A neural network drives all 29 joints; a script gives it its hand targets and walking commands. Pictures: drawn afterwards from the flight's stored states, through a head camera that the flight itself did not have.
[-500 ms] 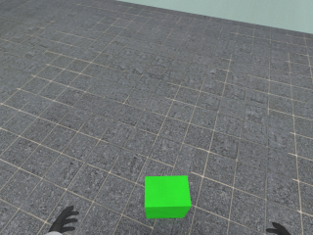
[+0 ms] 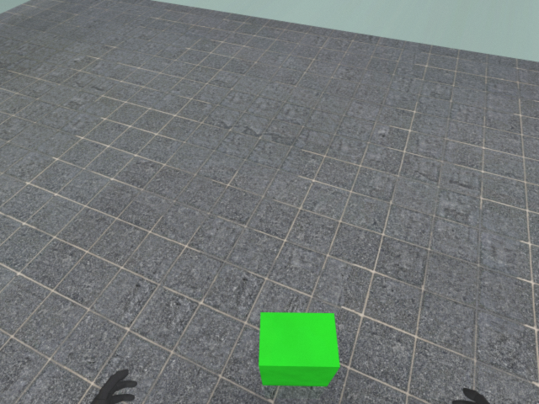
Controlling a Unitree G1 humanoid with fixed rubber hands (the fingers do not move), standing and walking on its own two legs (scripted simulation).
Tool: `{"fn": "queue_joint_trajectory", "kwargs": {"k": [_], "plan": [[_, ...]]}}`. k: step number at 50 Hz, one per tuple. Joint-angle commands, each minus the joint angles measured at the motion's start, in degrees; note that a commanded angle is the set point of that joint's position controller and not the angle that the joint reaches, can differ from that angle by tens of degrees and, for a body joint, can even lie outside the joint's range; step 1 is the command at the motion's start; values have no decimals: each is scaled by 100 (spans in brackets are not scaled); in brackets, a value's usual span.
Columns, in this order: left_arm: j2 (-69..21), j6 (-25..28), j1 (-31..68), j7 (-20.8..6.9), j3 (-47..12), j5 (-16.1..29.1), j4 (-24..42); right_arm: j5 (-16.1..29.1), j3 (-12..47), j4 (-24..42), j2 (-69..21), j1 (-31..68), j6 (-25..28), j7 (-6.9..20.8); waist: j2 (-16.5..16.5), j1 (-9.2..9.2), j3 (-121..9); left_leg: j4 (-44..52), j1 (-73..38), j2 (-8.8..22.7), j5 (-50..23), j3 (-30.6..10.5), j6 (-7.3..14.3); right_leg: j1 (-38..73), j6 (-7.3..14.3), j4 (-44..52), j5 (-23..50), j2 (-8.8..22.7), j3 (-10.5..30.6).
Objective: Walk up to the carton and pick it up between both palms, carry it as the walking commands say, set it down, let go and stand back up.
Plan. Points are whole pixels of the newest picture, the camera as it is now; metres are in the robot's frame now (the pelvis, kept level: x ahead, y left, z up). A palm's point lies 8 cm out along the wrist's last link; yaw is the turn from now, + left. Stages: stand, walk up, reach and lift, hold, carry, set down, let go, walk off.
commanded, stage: walk up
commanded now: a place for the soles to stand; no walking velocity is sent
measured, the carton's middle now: (295, 351) +0.34 -0.05 -0.63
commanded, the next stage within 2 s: reach and lift in 1.18 s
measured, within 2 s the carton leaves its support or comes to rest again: neither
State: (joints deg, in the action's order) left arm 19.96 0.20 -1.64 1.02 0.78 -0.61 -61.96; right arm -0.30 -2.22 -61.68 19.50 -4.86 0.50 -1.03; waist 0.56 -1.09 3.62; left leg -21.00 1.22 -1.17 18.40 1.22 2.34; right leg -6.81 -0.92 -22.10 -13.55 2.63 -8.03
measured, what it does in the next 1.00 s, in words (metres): stands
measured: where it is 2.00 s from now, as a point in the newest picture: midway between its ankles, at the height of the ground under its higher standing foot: outside the picture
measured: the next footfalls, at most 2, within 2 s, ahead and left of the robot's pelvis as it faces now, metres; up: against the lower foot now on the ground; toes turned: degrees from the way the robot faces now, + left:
none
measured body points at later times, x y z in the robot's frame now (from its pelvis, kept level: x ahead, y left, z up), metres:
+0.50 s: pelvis -0.02 +0.00 +0.00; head -0.03 +0.00 +0.45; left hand +0.07 +0.31 -0.12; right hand +0.07 -0.31 -0.12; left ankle -0.08 +0.09 -0.74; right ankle -0.02 -0.12 -0.74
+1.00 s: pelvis -0.02 +0.01 +0.00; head -0.02 +0.02 +0.45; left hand +0.07 +0.32 -0.12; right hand +0.09 -0.30 -0.12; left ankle -0.08 +0.09 -0.74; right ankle -0.02 -0.13 -0.74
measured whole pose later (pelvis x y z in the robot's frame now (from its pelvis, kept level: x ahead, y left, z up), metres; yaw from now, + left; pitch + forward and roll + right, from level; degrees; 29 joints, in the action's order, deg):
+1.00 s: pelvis -0.02 +0.01 +0.00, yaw +3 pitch -3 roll -1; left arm 20.7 1.1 -6.4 0.5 2.1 -1.1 -59.6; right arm -0.6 -1.9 -58.9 20.9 -8.0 0.0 -0.2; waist 0.1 -0.5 2.3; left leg -21.1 2.0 -3.0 16.5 -1.1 3.4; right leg -5.8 -2.0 -20.9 -11.9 4.7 -10.1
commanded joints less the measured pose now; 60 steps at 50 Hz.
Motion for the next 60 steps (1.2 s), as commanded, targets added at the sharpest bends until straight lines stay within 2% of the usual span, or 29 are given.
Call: {"fn": "queue_joint_trajectory", "kwargs": {"k": [1,3,5,6,7,8,9,11,13,17,18,21,25,27,30,31,33,34,37,42,46,47,49,51,53,56,58,59,60], "plan": [[1117,101,251,18,254,5,360,-22,-196,295,1256,199,100,-33,-53,44,-656,269,328,864,-3157,-422,-176,748,366,188,2168,650,564],[1155,97,287,2,262,-16,329,-20,-196,283,1354,161,99,-24,40,10,-667,263,320,860,-3088,-451,-252,751,371,248,2144,652,568],[1105,94,222,1,241,-11,357,-37,-194,236,1299,65,115,-35,-131,30,-721,362,274,889,-3117,-541,-232,783,365,240,2011,656,545],[1087,87,256,6,238,-6,346,-40,-215,266,1334,125,111,-34,0,14,-653,378,269,887,-3070,-531,-231,681,346,281,1967,656,551],[1096,81,206,6,238,-8,311,-36,-199,271,1288,128,108,-35,-64,37,-671,381,289,861,-2923,-545,-181,725,305,316,1851,624,513],[1135,93,228,-11,262,-12,323,-35,-188,284,1295,134,115,-31,99,1,-640,332,371,834,-2810,-448,-151,769,333,320,1925,653,598],[1210,167,112,-1,322,-70,387,-81,-218,329,1312,72,58,2,153,78,-603,246,548,714,-2512,-381,-56,958,346,346,1899,727,593],[1309,193,15,27,362,-65,336,-63,-212,333,1244,101,42,33,131,130,-550,335,787,736,-2142,-501,-106,1097,416,322,1761,845,715],[1278,192,31,1,374,-76,417,-84,-202,335,1255,76,30,59,-122,85,-591,345,672,730,-1917,-494,-35,942,374,353,1542,837,683],[1263,198,92,-5,372,-86,389,-90,-209,321,1277,40,4,79,9,48,-221,431,863,674,-1488,-583,56,620,326,385,1161,739,585],[1224,205,30,-30,391,-95,432,-84,-211,363,1326,59,-4,100,-78,64,-153,515,828,692,-1340,-567,50,499,255,416,1048,669,532],[1241,212,28,-50,417,-101,479,-87,-194,419,1347,43,21,130,-251,66,-131,445,850,674,-1382,-695,50,473,257,468,1051,708,580],[1186,207,49,-60,390,-92,522,-85,-170,428,1403,-5,13,145,118,35,-215,543,933,711,-1372,-812,89,598,234,401,831,613,503],[1257,224,-59,-58,397,-106,485,-82,-187,446,1374,16,7,131,-65,92,-95,587,1023,723,-1155,-856,128,581,232,472,717,630,545],[1221,224,-246,-57,409,-75,486,-75,-168,505,1395,-30,45,116,-23,123,-248,487,963,750,-1617,-848,29,653,230,382,980,644,469],[1248,228,-216,-53,394,-73,485,-70,-178,492,1421,-83,49,104,140,86,-268,476,932,697,-1720,-837,12,602,249,349,1043,653,530],[1301,236,-222,-48,413,-77,500,-55,-161,536,1396,-19,44,118,54,112,-414,461,877,757,-1676,-874,52,734,258,354,1020,655,513],[1288,239,-149,-48,401,-81,524,-43,-158,504,1392,-137,41,109,9,54,-429,484,830,755,-1782,-904,54,718,238,320,1049,658,460],[1270,229,-195,-51,403,-60,532,-53,-176,509,1422,-159,56,92,12,68,-267,429,856,742,-2303,-908,-67,613,255,286,1349,660,478],[1189,206,-239,-18,347,-36,561,-25,-204,562,1393,-207,47,32,89,42,-395,335,627,743,-2905,-900,-109,650,292,198,1516,613,393],[1220,190,-210,-3,341,-58,572,-35,-214,563,1405,-176,27,34,179,47,-455,270,679,700,-2964,-869,-123,773,300,175,1609,625,403],[1235,196,-192,-3,348,-59,588,-24,-210,563,1361,-241,20,35,-10,26,-578,290,675,738,-3058,-896,-93,871,296,152,1719,672,411],[1244,185,-134,-21,360,-51,646,-17,-214,602,1436,-223,20,42,-89,-6,-534,266,619,705,-2954,-930,-104,791,267,221,1532,644,402],[1199,173,-200,1,345,-42,661,-67,-230,620,1429,-172,20,26,103,36,-509,259,627,691,-2900,-916,-90,739,285,188,1462,635,396],[1216,160,-96,-9,364,-60,675,-39,-215,587,1425,-219,12,50,-49,22,-432,296,734,712,-2980,-963,-99,783,304,146,1450,635,371],[1199,164,-77,-15,350,-52,674,-54,-241,623,1396,-246,25,40,162,17,-484,255,686,681,-3079,-964,-158,797,286,162,1531,667,381],[1189,145,-141,-10,358,-55,704,-50,-235,656,1393,-258,26,50,84,9,-485,312,690,734,-3067,-1053,-108,805,277,137,1432,659,353],[1249,145,-109,-16,393,-58,714,-40,-221,677,1394,-232,24,42,-92,39,-268,345,812,738,-3002,-1073,-129,796,286,162,1368,625,417],[272,-147,759,-229,156,173,2724,-283,-425,2687,613,804,-286,247,-349,124,-336,-389,2670,138,-1751,-415,-546,43,98,-627,1494,-307,798]]}}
